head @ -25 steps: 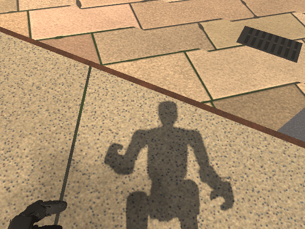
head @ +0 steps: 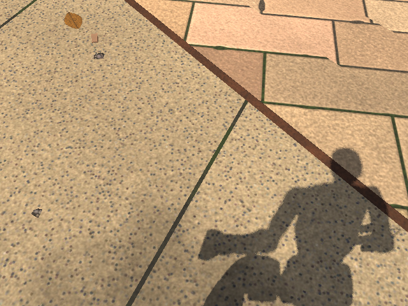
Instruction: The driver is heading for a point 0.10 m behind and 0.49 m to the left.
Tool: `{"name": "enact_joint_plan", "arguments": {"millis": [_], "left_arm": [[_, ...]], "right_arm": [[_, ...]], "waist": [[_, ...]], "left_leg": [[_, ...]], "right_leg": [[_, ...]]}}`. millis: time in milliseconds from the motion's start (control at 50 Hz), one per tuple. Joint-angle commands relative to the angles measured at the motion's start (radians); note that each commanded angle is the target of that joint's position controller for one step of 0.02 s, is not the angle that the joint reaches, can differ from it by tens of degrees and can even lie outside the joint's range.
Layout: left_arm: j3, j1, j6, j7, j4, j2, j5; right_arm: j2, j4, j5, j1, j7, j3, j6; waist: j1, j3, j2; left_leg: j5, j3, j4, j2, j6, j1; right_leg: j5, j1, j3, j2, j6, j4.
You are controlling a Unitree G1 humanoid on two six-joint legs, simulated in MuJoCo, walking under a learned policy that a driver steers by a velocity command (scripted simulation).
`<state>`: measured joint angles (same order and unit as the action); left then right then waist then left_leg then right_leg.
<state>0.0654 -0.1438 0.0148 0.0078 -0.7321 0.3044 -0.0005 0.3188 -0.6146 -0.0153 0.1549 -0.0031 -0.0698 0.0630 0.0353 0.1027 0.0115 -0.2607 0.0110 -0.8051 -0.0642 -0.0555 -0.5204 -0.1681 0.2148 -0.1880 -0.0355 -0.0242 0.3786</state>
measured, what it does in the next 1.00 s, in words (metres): walks ahead, turning left: left foot, then right foot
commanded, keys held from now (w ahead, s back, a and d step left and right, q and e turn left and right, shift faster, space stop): q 0.16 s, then w+q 0.56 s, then w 0.18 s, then no key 0.10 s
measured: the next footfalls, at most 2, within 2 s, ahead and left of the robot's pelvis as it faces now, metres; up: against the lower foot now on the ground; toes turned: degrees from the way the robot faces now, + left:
left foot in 0.10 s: +0.10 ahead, +0.14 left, +0.00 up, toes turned +6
right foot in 0.52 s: +0.22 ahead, -0.07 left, +0.00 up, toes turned +22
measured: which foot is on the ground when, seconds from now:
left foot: up 0.00-0.08, down 0.10-0.52, up 0.54-0.96, down 0.98-1.00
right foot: down 0.00-0.10, up 0.12-0.50, down 0.52-1.00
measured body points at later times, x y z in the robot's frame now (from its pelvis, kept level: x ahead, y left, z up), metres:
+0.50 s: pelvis +0.10 +0.02 +0.00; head +0.12 +0.03 +0.45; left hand +0.21 +0.34 -0.09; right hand +0.29 -0.23 -0.09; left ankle +0.06 +0.13 -0.74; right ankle +0.18 -0.09 -0.74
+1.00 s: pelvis +0.29 +0.14 -0.02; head +0.33 +0.16 +0.42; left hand +0.11 +0.36 -0.15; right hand +0.62 +0.08 -0.09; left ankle +0.35 +0.29 -0.75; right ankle +0.19 -0.09 -0.73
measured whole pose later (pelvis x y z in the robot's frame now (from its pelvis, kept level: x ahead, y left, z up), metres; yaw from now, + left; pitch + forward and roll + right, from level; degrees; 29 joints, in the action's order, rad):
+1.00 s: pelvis +0.29 +0.14 -0.02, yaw +31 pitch +2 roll -1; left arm 0.05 -0.44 0.05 0.00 -0.89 0.29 -0.02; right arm 0.26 -0.57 0.00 0.03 0.04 -0.03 -0.06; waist 0.09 0.06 0.02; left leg -0.07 -0.02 -0.54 0.00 0.06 -0.51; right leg -0.45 -0.06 -0.14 -0.08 0.04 0.48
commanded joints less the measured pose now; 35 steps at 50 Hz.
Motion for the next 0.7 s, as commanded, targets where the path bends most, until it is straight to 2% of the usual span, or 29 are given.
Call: {"name": "enact_joint_plan", "arguments": {"millis": [20, 60, 80, 100, 120, 140, 160, 180, 200, 220, 260, 300, 360, 420, 460, 500, 520, 540, 560, 580, 600, 620, 660, 700], "left_arm": [[0.049, 0.056, 0.004, -0.004, 0.066, 0.185, -0.017], [0.052, 0.057, -0.003, -0.006, 0.056, 0.191, -0.034], [0.048, 0.032, -0.004, -0.009, 0.043, 0.174, -0.039], [0.038, -0.029, -0.003, -0.014, 0.023, 0.135, -0.022], [0.013, -0.032, -0.001, -0.020, 0.070, 0.078, 0.037], [0.020, 0.043, -0.001, -0.012, 0.088, 0.104, 0.027], [0.030, 0.081, -0.008, -0.008, 0.090, 0.135, 0.000], [0.032, 0.062, -0.008, -0.005, 0.083, 0.133, -0.006], [0.037, 0.062, -0.005, -0.002, 0.077, 0.140, 0.001], [0.040, 0.071, -0.003, -0.005, 0.082, 0.143, 0.003], [0.037, 0.078, 0.008, -0.016, 0.086, 0.129, -0.006], [0.032, 0.098, 0.022, -0.019, 0.087, 0.115, -0.007], [0.022, 0.121, 0.042, -0.029, 0.093, 0.091, -0.006], [0.023, 0.123, 0.058, -0.040, 0.099, 0.097, -0.017], [0.028, 0.089, 0.069, -0.042, 0.095, 0.103, -0.023], [0.035, -0.005, 0.080, -0.038, 0.067, 0.098, -0.021], [0.046, -0.103, 0.083, -0.030, 0.046, 0.125, -0.014], [0.059, -0.201, 0.082, -0.019, 0.033, 0.200, 0.013], [0.073, -0.227, 0.083, -0.028, 0.016, 0.252, 0.028], [0.057, -0.163, 0.084, -0.023, 0.033, 0.192, 0.008], [0.043, -0.130, 0.081, -0.015, 0.041, 0.140, -0.004], [0.035, -0.106, 0.079, -0.010, 0.048, 0.120, -0.002], [0.027, -0.104, 0.080, -0.001, 0.042, 0.102, 0.007], [0.025, -0.128, 0.086, 0.002, 0.028, 0.098, 0.013]], "right_arm": [[0.088, 0.089, 0.001, 0.002, 0.016, -0.030, -0.001], [0.092, 0.094, 0.001, 0.014, 0.023, -0.039, 0.000], [0.109, 0.087, 0.004, 0.039, 0.019, -0.049, -0.001], [0.180, 0.076, 0.004, 0.102, 0.004, -0.074, -0.004], [0.300, 0.097, 0.010, 0.129, -0.018, -0.097, -0.007], [0.262, 0.109, 0.035, 0.131, -0.010, -0.081, -0.030], [0.224, 0.099, 0.033, 0.114, -0.003, -0.069, -0.049], [0.196, 0.081, 0.009, 0.096, -0.004, -0.065, -0.061], [0.166, 0.078, -0.012, 0.082, -0.006, -0.057, -0.062], [0.157, 0.080, -0.016, 0.060, -0.010, -0.050, -0.060], [0.151, 0.093, 0.003, 0.043, -0.015, -0.042, -0.064], [0.159, 0.090, 0.008, 0.048, -0.019, -0.044, -0.072], [0.180, 0.071, 0.001, 0.076, -0.021, -0.051, -0.078], [0.185, 0.061, -0.003, 0.094, -0.013, -0.051, -0.077], [0.174, 0.058, -0.005, 0.091, -0.009, -0.046, -0.074], [0.136, 0.062, -0.005, 0.067, -0.010, -0.033, -0.070], [0.083, 0.066, -0.001, 0.058, -0.012, -0.018, -0.073], [0.002, 0.089, -0.005, 0.061, -0.013, 0.005, -0.076], [0.061, 0.133, -0.024, 0.053, -0.017, -0.006, -0.091], [0.121, 0.113, -0.021, 0.060, -0.017, -0.023, -0.093], [0.136, 0.087, -0.013, 0.069, -0.013, -0.032, -0.090], [0.127, 0.070, -0.006, 0.082, -0.011, -0.035, -0.089], [0.091, 0.071, -0.008, 0.049, 0.000, -0.028, -0.094], [0.058, 0.075, -0.008, 0.032, 0.006, -0.019, -0.097]], "waist": [[-0.017, -0.152, -0.125], [-0.038, -0.152, -0.120], [-0.049, -0.159, -0.098], [-0.059, -0.194, 0.026], [-0.031, -0.212, 0.328], [-0.094, -0.284, 0.228], [-0.096, -0.261, 0.133], [-0.070, -0.247, 0.094], [-0.064, -0.234, 0.070], [-0.055, -0.210, 0.094], [-0.050, -0.180, 0.132], [-0.058, -0.154, 0.131], [-0.073, -0.138, 0.134], [-0.078, -0.124, 0.136], [-0.055, -0.120, 0.131], [0.008, -0.126, 0.107], [0.051, -0.153, 0.064], [0.066, -0.189, -0.134], [0.044, -0.131, -0.255], [0.023, -0.060, -0.199], [0.012, -0.023, -0.174], [-0.001, -0.032, -0.151], [0.006, -0.015, -0.134], [0.015, -0.033, -0.122]], "left_leg": [[-0.011, -0.029, 0.094, 0.001, 0.031, 0.120], [0.033, -0.058, 0.238, 0.024, 0.065, 0.188], [0.115, -0.057, 0.329, 0.047, 0.092, 0.270], [0.381, 0.049, 0.406, -0.004, 0.142, 0.430], [0.768, 0.420, 0.391, -0.261, 0.306, 0.616], [0.730, 0.517, 0.409, -0.328, 0.444, 0.569], [0.695, 0.420, 0.418, -0.275, 0.413, 0.547], [0.483, 0.364, 0.429, -0.216, 0.353, 0.535], [0.246, 0.361, 0.459, -0.184, 0.314, 0.521], [0.070, 0.364, 0.497, -0.160, 0.304, 0.473], [-0.149, 0.386, 0.562, -0.128, 0.304, 0.420], [-0.170, 0.387, 0.577, -0.112, 0.301, 0.394], [-0.162, 0.388, 0.556, -0.095, 0.299, 0.353], [-0.210, 0.436, 0.536, -0.088, 0.297, 0.295], [-0.244, 0.471, 0.512, -0.077, 0.282, 0.247], [-0.298, 0.457, 0.432, -0.019, 0.237, 0.145], [-0.340, 0.404, 0.298, 0.032, 0.190, 0.032], [-0.368, 0.222, -0.013, 0.146, 0.117, -0.151], [-0.358, 0.180, -0.196, 0.127, 0.100, -0.319], [-0.277, 0.184, -0.293, 0.064, 0.086, -0.367], [-0.203, 0.167, -0.329, 0.051, 0.076, -0.375], [-0.139, 0.153, -0.346, 0.037, 0.070, -0.361], [-0.015, 0.135, -0.349, 0.005, 0.057, -0.335], [0.068, 0.110, -0.339, -0.001, 0.040, -0.322]], "right_leg": [[0.234, -0.082, 0.146, -0.294, -0.185, -0.088], [0.220, -0.097, 0.121, -0.290, -0.140, -0.009], [0.189, -0.069, 0.088, -0.258, -0.095, 0.068], [0.096, 0.029, 0.021, -0.188, -0.019, 0.238], [-0.443, 0.349, -0.039, -0.031, 0.090, 0.573], [-0.540, 0.433, 0.161, 0.023, 0.108, 0.770], [-0.472, 0.449, 0.214, 0.003, 0.097, 0.830], [-0.382, 0.465, 0.231, -0.019, 0.079, 0.794], [-0.313, 0.477, 0.239, -0.034, 0.071, 0.738], [-0.249, 0.456, 0.234, -0.031, 0.069, 0.701], [-0.168, 0.424, 0.224, -0.005, 0.068, 0.618], [-0.145, 0.384, 0.227, 0.014, 0.070, 0.481], [-0.132, 0.303, 0.232, 0.037, 0.069, 0.326], [-0.143, 0.221, 0.233, 0.057, 0.056, 0.241], [-0.116, 0.131, 0.234, 0.062, 0.042, 0.179], [-0.037, -0.054, 0.224, 0.056, 0.022, 0.074], [-0.069, -0.207, 0.292, -0.024, -0.006, 0.045], [-0.339, -0.347, 0.572, -0.235, -0.085, -0.072], [-0.590, -0.304, 0.898, -0.387, -0.196, -0.185], [-0.637, -0.262, 0.859, -0.377, -0.204, -0.195], [-0.557, -0.240, 0.745, -0.320, -0.170, -0.189], [-0.455, -0.228, 0.649, -0.280, -0.142, -0.189], [-0.216, -0.183, 0.477, -0.233, -0.120, -0.216], [-0.041, -0.180, 0.357, -0.208, -0.124, -0.221]]}}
